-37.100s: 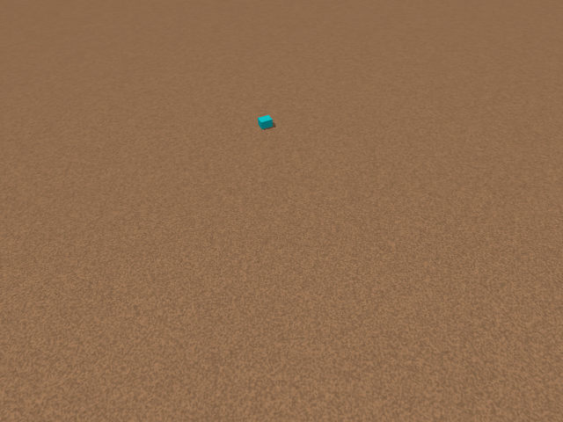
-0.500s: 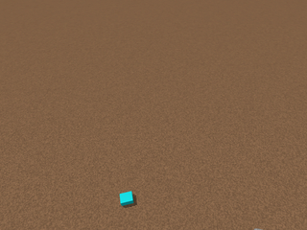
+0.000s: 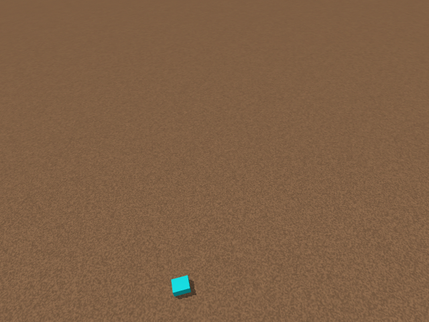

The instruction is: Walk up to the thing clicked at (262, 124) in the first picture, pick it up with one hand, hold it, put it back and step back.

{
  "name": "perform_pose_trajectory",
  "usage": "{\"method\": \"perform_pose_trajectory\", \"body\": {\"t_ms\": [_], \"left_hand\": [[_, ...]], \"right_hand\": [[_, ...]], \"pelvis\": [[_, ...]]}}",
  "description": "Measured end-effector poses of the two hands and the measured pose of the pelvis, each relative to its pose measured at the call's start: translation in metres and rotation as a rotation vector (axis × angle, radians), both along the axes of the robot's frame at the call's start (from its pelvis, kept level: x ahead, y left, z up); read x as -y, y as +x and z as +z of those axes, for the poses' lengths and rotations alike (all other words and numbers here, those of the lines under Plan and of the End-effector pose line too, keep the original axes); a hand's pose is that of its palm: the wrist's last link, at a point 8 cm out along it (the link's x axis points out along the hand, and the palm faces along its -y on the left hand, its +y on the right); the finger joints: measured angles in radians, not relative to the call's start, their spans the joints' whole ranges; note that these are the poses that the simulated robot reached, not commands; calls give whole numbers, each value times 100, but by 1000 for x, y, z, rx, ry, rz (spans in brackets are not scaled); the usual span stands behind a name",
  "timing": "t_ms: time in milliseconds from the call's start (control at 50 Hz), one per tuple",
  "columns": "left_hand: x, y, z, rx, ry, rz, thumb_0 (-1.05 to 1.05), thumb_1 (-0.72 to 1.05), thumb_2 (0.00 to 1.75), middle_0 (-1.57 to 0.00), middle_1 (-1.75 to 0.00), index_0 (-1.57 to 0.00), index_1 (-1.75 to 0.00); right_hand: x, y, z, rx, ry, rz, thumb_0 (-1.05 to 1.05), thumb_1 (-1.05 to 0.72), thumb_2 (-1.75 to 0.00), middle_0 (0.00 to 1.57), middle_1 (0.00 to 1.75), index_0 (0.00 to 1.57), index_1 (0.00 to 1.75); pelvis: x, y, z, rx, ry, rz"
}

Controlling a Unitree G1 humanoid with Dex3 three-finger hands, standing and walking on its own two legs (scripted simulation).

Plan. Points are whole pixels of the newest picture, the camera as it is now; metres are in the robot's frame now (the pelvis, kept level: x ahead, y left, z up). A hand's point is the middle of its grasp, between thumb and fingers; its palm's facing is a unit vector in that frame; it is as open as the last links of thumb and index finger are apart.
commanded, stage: stand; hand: left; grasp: from above
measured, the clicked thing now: (181, 285) +0.44 +0.21 -0.75
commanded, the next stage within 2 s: step back in 1.68 s
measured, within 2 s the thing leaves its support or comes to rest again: neither
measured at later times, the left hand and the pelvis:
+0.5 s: hand out of the picture +0.06 +0.23 -0.16, palm faces +0.00 -0.95 -0.32, open 7.4 cm; pelvis +0.01 -0.01 +0.00, yaw +0 degrees
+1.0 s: hand out of the picture +0.10 +0.23 -0.16, palm faces +0.00 -0.95 -0.33, open 7.4 cm; pelvis +0.02 -0.01 +0.00, yaw -1 degrees
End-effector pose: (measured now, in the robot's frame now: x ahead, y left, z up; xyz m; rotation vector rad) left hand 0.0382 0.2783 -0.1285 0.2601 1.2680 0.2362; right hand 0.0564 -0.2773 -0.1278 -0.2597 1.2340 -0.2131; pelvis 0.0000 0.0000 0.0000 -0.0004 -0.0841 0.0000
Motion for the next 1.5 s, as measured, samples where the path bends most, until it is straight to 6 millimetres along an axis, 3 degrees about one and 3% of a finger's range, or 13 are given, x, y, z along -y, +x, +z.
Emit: {"method": "perform_pose_trajectory", "body": {"t_ms": [380, 900, 1500], "left_hand": [[4, 3, 3, -31, 5, -16, 1, 91, 90, -20, -30, -21, -30], [11, 50, 7, 28, -1, -40, 1, 91, 90, -20, -30, -21, -30], [7, 50, 10, 25, 9, -61, 1, 91, 90, -20, -30, -21, -30]], "right_hand": [[17, -2, 2, -32, -9, -8, 1, -90, -89, 21, 30, 20, 30], [23, 24, 5, -7, -14, 0, 1, -90, -89, 21, 30, 20, 30], [35, 19, 9, -16, -25, 0, 1, -90, -89, 21, 30, 20, 30]], "pelvis": [[8, 4, 2, -15, 0, -2], [14, 20, 3, -27, 1, -11], [18, 19, 4, -35, 3, -13]]}}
